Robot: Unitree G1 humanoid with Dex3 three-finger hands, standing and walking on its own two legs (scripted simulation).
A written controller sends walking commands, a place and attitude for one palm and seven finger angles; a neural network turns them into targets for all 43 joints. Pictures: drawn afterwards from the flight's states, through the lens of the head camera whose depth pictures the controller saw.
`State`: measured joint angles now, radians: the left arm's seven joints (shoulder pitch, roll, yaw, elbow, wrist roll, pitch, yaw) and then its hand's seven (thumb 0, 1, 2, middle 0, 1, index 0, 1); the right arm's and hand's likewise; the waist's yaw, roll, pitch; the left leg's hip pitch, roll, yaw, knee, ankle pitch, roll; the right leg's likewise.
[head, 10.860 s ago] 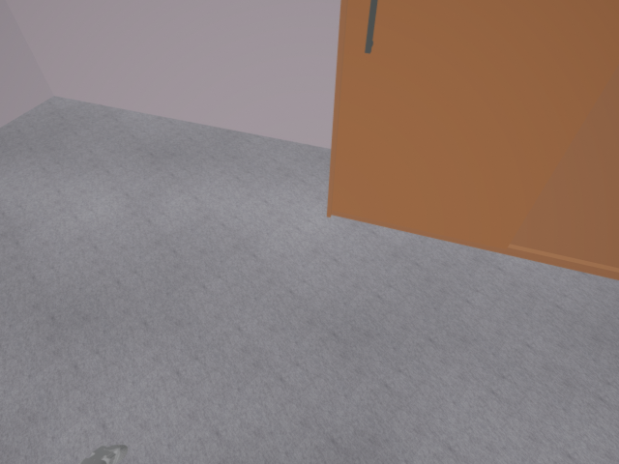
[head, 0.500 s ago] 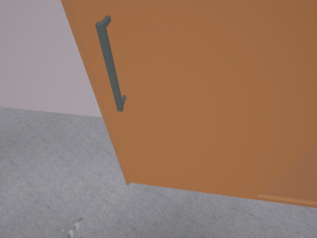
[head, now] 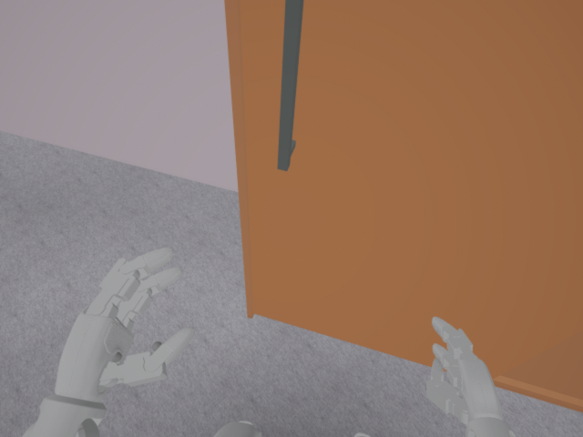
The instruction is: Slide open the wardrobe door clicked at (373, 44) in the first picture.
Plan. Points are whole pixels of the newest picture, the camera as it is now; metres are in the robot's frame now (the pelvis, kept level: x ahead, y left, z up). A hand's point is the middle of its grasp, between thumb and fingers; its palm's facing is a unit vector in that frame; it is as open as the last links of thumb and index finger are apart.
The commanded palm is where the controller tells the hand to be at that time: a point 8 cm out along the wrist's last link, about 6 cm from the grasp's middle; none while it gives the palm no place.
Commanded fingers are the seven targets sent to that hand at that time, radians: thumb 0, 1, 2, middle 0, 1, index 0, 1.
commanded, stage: raise the hand with hooked fingers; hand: left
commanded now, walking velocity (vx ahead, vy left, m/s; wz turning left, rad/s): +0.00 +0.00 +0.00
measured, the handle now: (292, 84) +0.53 +0.08 +0.21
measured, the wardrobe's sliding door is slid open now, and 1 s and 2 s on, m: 0.00 0.00 0.00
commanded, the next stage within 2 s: move the hooked fingers beside the handle in 1.50 s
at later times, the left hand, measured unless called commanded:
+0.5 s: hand (135, 269) +0.25 +0.21 +0.14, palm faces -0.14 -0.98 -0.12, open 12.7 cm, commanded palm +0.22 +0.27 +0.16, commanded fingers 0.00 -0.41 0.34 -0.29 -1.14 -0.29 -1.14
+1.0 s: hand (78, 155) +0.29 +0.25 +0.25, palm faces -0.02 -0.99 -0.12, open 14.0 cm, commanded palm +0.27 +0.29 +0.24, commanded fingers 0.00 -0.50 0.30 -0.30 -1.20 -0.30 -1.20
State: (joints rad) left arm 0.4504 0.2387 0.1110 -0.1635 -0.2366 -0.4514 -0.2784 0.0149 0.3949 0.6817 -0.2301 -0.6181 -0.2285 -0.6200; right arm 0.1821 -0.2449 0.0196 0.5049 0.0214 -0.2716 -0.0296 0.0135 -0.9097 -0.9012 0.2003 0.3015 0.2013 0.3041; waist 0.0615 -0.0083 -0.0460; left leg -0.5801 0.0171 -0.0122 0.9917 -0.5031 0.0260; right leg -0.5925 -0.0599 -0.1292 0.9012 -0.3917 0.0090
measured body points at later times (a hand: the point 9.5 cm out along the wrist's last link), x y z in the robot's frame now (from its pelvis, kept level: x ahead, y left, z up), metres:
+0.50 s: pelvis +0.01 +0.00 +0.03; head +0.01 +0.01 +0.48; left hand +0.25 +0.27 +0.14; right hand +0.18 -0.25 -0.02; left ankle +0.00 +0.10 -0.69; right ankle +0.04 -0.13 -0.69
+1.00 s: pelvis +0.02 -0.03 +0.05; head +0.00 -0.04 +0.50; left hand +0.29 +0.31 +0.26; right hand +0.20 -0.25 -0.02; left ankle +0.00 +0.10 -0.69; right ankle +0.04 -0.13 -0.69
